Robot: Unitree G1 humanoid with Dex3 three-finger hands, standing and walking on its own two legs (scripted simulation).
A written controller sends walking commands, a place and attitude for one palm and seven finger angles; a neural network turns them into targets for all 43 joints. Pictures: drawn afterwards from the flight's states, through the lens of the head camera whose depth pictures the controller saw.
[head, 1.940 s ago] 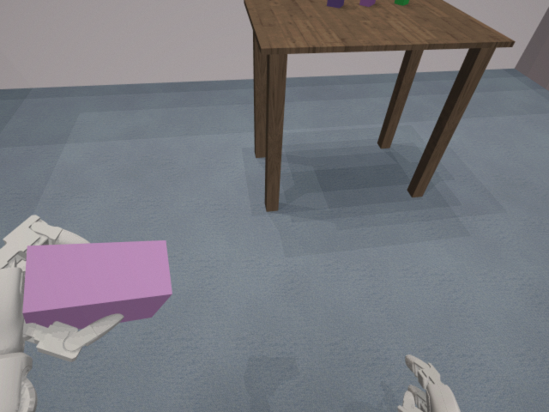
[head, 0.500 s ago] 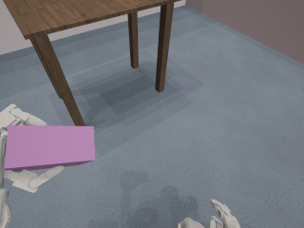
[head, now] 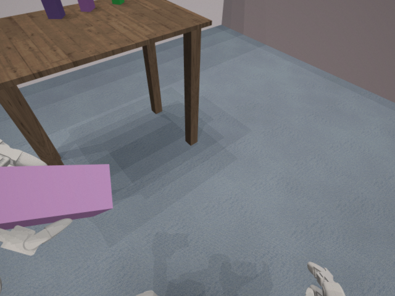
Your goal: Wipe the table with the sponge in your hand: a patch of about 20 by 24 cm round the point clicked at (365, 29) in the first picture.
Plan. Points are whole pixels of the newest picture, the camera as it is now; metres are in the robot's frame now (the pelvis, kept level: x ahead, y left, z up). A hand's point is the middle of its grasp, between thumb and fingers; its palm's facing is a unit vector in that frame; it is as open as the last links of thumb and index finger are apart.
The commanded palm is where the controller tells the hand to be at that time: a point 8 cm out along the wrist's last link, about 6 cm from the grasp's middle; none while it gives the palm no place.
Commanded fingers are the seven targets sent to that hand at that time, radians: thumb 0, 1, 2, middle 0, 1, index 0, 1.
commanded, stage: walk to a spot facing it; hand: left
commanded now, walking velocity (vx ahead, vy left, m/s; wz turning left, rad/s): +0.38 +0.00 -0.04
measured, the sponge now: (70, 195) +0.22 +0.21 +0.17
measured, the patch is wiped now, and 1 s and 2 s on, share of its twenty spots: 0.00 0.00 0.00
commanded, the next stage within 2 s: turn to face it in 0.84 s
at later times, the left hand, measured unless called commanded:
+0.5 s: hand (114, 128) +0.37 +0.18 +0.17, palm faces +0.42 -0.76 -0.49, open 10.5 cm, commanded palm +0.31 +0.22 +0.18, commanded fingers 0.00 0.10 1.30 -1.20 -1.60 -1.20 -1.60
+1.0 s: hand (120, 90) +0.49 +0.20 +0.17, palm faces +0.50 -0.76 -0.42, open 10.5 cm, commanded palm +0.41 +0.24 +0.18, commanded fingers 0.00 0.10 1.30 -1.20 -1.60 -1.20 -1.60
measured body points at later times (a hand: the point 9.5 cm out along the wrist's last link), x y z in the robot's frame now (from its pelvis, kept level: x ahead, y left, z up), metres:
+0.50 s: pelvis +0.14 -0.05 -0.01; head +0.16 -0.10 +0.44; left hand +0.34 +0.22 +0.20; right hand +0.28 -0.27 -0.14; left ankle +0.10 +0.11 -0.69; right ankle +0.17 -0.14 -0.73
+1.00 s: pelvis +0.29 -0.06 -0.02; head +0.31 -0.05 +0.43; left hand +0.46 +0.24 +0.19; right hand +0.48 -0.28 -0.10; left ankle +0.35 +0.04 -0.73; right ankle +0.21 -0.17 -0.65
